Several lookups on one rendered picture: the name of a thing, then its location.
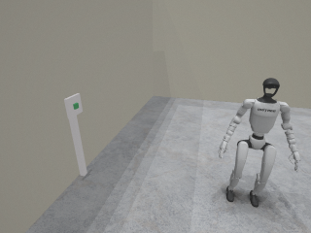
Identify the right robot hand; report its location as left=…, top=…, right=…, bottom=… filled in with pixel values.
left=218, top=141, right=229, bottom=159

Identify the robot left upper arm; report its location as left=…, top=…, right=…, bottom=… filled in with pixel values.
left=278, top=101, right=292, bottom=130

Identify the panel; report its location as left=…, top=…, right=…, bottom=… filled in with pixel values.
left=64, top=93, right=87, bottom=176

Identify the left robot forearm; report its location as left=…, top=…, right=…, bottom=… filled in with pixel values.
left=285, top=124, right=298, bottom=152

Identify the right robot forearm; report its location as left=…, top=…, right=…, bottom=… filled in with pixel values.
left=223, top=116, right=237, bottom=142

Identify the robot right upper arm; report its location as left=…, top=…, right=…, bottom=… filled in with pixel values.
left=233, top=99, right=255, bottom=124

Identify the robot head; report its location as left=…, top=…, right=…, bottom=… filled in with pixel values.
left=257, top=78, right=280, bottom=104

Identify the robot left thigh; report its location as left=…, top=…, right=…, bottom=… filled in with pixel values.
left=257, top=143, right=277, bottom=183

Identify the left robot hand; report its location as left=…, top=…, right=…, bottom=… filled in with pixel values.
left=289, top=151, right=301, bottom=172

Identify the button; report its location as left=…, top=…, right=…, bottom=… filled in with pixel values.
left=73, top=103, right=79, bottom=110

